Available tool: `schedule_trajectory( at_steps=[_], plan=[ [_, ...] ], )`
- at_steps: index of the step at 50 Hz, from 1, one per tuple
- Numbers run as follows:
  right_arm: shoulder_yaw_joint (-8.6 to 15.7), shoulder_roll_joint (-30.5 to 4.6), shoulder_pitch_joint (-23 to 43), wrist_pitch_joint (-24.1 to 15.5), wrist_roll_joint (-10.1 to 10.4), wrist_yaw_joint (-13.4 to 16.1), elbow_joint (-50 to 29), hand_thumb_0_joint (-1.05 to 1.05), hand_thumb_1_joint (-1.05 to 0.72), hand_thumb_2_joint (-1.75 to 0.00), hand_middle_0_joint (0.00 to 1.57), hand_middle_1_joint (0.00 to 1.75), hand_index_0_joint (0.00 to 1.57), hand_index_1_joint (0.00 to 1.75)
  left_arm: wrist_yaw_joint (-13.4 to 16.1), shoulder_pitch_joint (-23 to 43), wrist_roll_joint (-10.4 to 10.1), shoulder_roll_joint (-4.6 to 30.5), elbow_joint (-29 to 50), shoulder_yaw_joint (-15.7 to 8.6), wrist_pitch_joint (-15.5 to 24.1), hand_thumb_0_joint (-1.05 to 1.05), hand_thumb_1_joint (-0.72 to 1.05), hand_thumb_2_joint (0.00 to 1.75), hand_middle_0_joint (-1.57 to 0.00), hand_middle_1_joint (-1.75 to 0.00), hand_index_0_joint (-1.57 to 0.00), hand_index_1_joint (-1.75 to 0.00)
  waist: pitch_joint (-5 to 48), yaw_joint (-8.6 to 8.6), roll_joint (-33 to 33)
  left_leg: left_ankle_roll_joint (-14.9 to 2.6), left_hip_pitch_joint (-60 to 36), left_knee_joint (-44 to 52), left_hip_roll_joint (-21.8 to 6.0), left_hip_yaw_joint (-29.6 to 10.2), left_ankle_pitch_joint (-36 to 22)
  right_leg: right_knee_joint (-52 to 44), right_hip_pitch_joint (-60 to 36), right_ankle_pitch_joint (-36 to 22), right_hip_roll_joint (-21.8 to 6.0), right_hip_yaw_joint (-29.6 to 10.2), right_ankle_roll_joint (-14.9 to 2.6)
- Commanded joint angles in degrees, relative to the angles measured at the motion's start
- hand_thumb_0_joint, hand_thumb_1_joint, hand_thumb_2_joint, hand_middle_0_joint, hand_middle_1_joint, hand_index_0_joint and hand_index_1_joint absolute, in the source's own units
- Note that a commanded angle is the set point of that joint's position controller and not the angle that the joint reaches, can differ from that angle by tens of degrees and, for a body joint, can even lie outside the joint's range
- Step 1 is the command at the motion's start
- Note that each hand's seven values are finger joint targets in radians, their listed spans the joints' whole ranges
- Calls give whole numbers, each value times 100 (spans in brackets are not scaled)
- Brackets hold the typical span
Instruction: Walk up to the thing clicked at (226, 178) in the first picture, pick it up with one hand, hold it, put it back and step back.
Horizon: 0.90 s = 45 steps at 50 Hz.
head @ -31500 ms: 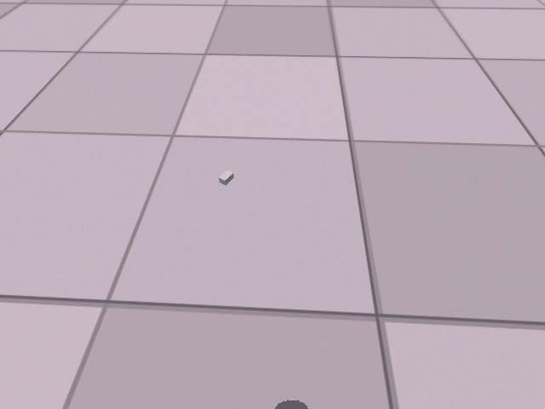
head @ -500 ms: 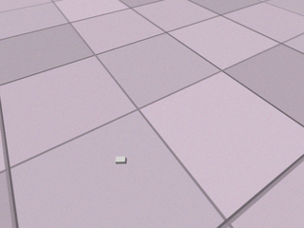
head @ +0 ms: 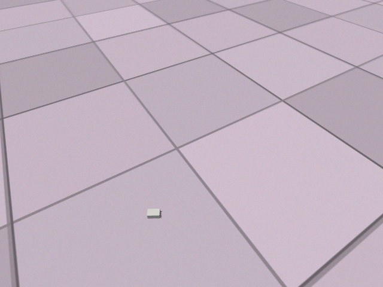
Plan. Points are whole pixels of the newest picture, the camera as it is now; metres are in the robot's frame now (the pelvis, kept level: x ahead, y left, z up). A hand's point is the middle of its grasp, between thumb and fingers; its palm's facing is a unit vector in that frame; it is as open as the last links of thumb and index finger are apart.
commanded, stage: walk up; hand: left
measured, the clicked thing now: (153, 213) +0.67 +0.23 -0.76
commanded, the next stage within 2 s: none
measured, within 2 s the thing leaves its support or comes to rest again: neither
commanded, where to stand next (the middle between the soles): +0.29 +0.00 m, yaw +1 degrees
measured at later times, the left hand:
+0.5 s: hand (87, 266) +0.22 +0.28 -0.16, palm faces -0.09 -0.94 -0.34, open 7.4 cm
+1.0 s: hand (103, 235) +0.31 +0.27 -0.18, palm faces -0.03 -0.94 -0.33, open 7.4 cm
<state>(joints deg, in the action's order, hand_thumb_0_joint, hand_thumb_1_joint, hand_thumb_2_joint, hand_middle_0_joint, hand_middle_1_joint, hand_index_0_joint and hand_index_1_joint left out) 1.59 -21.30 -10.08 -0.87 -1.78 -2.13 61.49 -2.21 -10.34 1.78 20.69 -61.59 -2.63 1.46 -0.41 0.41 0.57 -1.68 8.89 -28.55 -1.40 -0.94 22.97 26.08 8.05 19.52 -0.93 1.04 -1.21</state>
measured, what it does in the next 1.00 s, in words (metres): walks ahead: right foot, then left foot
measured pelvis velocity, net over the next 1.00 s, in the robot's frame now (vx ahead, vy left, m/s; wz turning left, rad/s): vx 0.18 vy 0.01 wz -0.01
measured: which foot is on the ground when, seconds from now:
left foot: down 0.00-0.56, up 0.58-0.92, down 0.94-1.00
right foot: down 0.00-0.16, up 0.18-0.50, down 0.52-0.98, up 1.00-1.00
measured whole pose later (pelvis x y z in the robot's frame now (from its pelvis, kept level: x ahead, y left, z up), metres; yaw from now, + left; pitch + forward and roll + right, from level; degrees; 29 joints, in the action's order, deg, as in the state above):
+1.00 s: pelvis +0.18 +0.01 -0.03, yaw -1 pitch -3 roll +1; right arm 2.6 -21.5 -15.1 -0.1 -1.9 1.2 51.5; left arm -0.8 -6.7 1.0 22.4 -47.7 -3.4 -4.1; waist -8.5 0.0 -4.6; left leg -1.0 20.4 -42.4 0.5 2.0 18.5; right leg 45.8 25.8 20.6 0.4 1.0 -2.7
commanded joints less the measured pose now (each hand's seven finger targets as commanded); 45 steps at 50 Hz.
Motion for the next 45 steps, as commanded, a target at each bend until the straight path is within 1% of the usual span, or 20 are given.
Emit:
schedule_trajectory(
  at_steps=[1, 2, 4, 6, 7, 8, 10, 13, 15, 21, 25, 27, 28, 29, 30, 32, 34, 36, 41, 45],
  plan=[
    [350, -1091, 693, -221, -57, 22, -808, 0, -90, -90, 20, 30, 20, 30, 75, -435, 29, 1839, 484, -528, 178, 0, 90, 90, -20, -30, -20, -30, -980, 420, -968, -21, 2552, -1102, -205, 46, 285, -1524, -1004, 285, -1826, -2298, -1272],
    [342, -1068, 704, -256, -26, 23, -901, 0, -90, -90, 20, 30, 20, 30, 80, -506, 31, 1854, 561, -537, 202, 0, 90, 90, -20, -30, -20, -30, -820, 412, -883, -69, 2604, -956, -253, -16, 469, -1320, -1350, -776, -1877, -2228, -1356],
    [380, -1038, 388, -328, -20, 10, -944, 0, -90, -90, 20, 30, 20, 30, 60, -332, 28, 1868, 750, -513, 194, 0, 90, 90, -20, -30, -20, -30, -486, 203, -953, -115, 1653, -464, -252, 40, 442, -1025, -820, -1269, -1729, -1755, -1235],
    [514, -1087, -688, -401, -14, 10, -625, 0, -90, -90, 20, 30, 20, 30, 6, 380, -53, 1622, 1041, -427, 92, 0, 90, 90, -20, -30, -20, -30, -197, -504, -765, -51, -344, 814, -24, 231, -597, 68, 431, -1258, -1040, -678, -721],
    [692, -1551, -1360, -421, -48, 72, -442, 0, -90, -90, 20, 30, 20, 30, 1, 523, -121, 1159, 1251, -290, 88, 0, 90, 90, -20, -30, -20, -30, 74, -782, 558, -122, -1509, 1445, -552, -863, -510, 1660, 1461, -800, -228, 43, -266],
    [863, -2160, -1666, -437, -107, 107, -458, 0, -90, -90, 20, 30, 20, 30, 36, 573, -93, 905, 1346, -229, 85, 0, 90, 90, -20, -30, -20, -30, -182, -958, 1556, -421, -2103, 1924, -1764, -2878, -639, 2850, 3056, 1251, 731, -78, -40],
    [780, -1959, -1095, -413, 36, 125, -791, 0, -90, -90, 20, 30, 20, 30, 142, 16, -107, 1375, 1183, -284, 68, 0, 90, 90, -20, -30, -20, -30, -298, -462, 594, -1043, -1496, 1384, -2117, -2653, -1631, 3391, 2818, 1120, 111, -885, -186],
    [569, -1320, -603, -438, 83, 177, -1130, 0, -90, -90, 20, 30, 20, 30, 80, -496, -183, 1314, 1020, -278, 67, 0, 90, 90, -20, -30, -20, -30, -265, -55, 669, -626, -1658, 1038, -1276, -883, -3709, 3095, 2529, 315, -46, -827, -136],
    [568, -1333, -787, -435, 109, 200, -1186, 0, -90, -90, 20, 30, 20, 30, 26, -442, -170, 1216, 1102, -252, 25, 0, 90, 90, -20, -30, -20, -30, -357, -185, 699, -673, -1460, 992, -1142, -521, -4409, 2848, 2382, -65, 32, -613, -46],
    [567, -1399, -817, -360, 106, 194, -1536, 0, -90, -90, 20, 30, 20, 30, -93, 214, -117, 1071, 1599, -202, 42, 0, 90, 90, -20, -30, -20, -30, -704, -319, 835, -677, -707, 963, -870, 181, -4183, 991, 1641, -971, -65, 89, -52],
    [500, -1335, -733, -290, 155, 276, -1686, 0, -90, -90, 20, 30, 20, 30, 2, -283, -66, 1007, 1361, -294, 45, 0, 90, 90, -20, -30, -20, -30, -221, 31, 383, -572, -149, -176, -965, 60, -4568, 590, 153, -1537, 114, 185, -250],
    [361, -1057, -950, -290, 249, 284, -1753, 0, -90, -90, 20, 30, 20, 30, 89, -1023, -46, 1356, 1200, -439, 104, 0, 90, 90, -20, -30, -20, -30, 462, 428, -588, -293, 537, -1912, -417, 301, -3495, 295, -1316, -2852, -83, -108, -495],
    [265, -720, -1358, -264, 276, 304, -1797, 0, -90, -90, 20, 30, 20, 30, 149, -1344, -58, 1723, 1235, -581, 91, 0, 90, 90, -20, -30, -20, -30, 971, 498, -1862, -46, 1156, -3656, 311, 443, -527, -80, -1847, -3464, -1483, -1993, -1117],
    [361, -1090, -1545, -145, 283, 368, -1674, 0, -90, -90, 20, 30, 20, 30, 167, -1093, -152, 1836, 1452, -536, 71, 0, 90, 90, -20, -30, -20, -30, 896, 404, -1495, -40, 1277, -4220, 576, -65, 1140, -620, -1218, -2598, -2180, -3470, -1765],
    [427, -1315, -1501, -102, 203, 422, -1540, 0, -90, -90, 20, 30, 20, 30, 194, -762, -190, 1809, 1542, -536, 35, 0, 90, 90, -20, -30, -20, -30, 441, 317, -1236, -17, 1370, -4497, 336, -260, 1436, -793, -616, -1652, -2255, -3616, -1914],
    [423, -1294, -1353, -106, 217, 364, -1396, 0, -90, -90, 20, 30, 20, 30, 219, -266, -200, 1414, 1673, -438, 0, 0, 90, 90, -20, -30, -20, -30, -43, 89, -573, -27, 1299, -4434, 104, -596, 841, -826, 305, -1334, -1636, -2163, -1473],
    [341, -1092, -1494, -65, 197, 320, -1282, 0, -90, -90, 20, 30, 20, 30, 226, 110, -144, 1153, 1719, -360, 12, 0, 90, 90, -20, -30, -20, -30, -173, -126, -552, 35, 1002, -3676, 60, -350, 396, -811, 943, -1181, -1094, -1242, -1098],
    [305, -982, -1385, -54, 144, 290, -1244, 0, -90, -90, 20, 30, 20, 30, 225, 182, -44, 1146, 1732, -341, 29, 0, 90, 90, -20, -30, -20, -30, -121, -57, -561, 122, 915, -3096, 78, -106, 259, -675, 1028, -1569, -865, -778, -1110],
    [354, -1037, -1172, -39, 111, 426, -1228, 0, -90, -90, 20, 30, 20, 30, 191, 218, 14, 1391, 1932, -413, -168, 0, 90, 90, -20, -30, -20, -30, 99, 63, -1148, 243, 1009, -1754, 59, 199, 208, -182, 707, -2491, -1217, -1019, -1283],
    [469, -1144, -1328, -5, 28, 443, -1154, 0, -90, -90, 20, 30, 20, 30, 163, 598, -75, 1357, 2051, -388, -392, 0, 90, 90, -20, -30, -20, -30, 316, -195, -860, 7, 60, -1046, 156, 271, -810, 261, 1748, -817, -1202, -1194, -945]
  ],
)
